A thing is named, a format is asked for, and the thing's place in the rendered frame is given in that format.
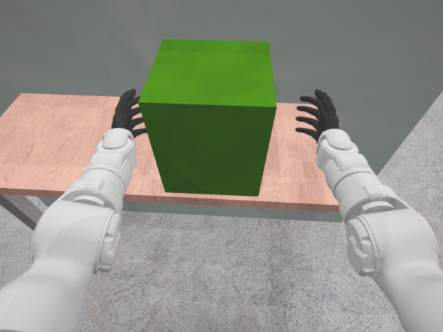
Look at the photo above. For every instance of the right robot forearm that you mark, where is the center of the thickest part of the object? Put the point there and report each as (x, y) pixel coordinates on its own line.
(353, 183)

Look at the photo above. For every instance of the table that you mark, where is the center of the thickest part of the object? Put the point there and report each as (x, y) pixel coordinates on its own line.
(47, 141)

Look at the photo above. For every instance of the robot right upper arm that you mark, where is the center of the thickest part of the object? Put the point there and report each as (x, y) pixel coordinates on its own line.
(397, 250)

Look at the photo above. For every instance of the carton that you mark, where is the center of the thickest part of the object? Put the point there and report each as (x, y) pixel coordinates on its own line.
(208, 108)

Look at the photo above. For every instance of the right robot hand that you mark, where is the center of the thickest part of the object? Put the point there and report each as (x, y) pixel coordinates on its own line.
(326, 115)

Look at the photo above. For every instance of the left robot hand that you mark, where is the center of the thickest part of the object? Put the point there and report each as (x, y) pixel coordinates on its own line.
(124, 113)

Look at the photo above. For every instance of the robot left upper arm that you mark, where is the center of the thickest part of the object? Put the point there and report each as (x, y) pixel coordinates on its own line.
(76, 241)

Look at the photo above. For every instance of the left robot forearm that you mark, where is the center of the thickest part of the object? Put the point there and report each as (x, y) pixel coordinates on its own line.
(106, 178)

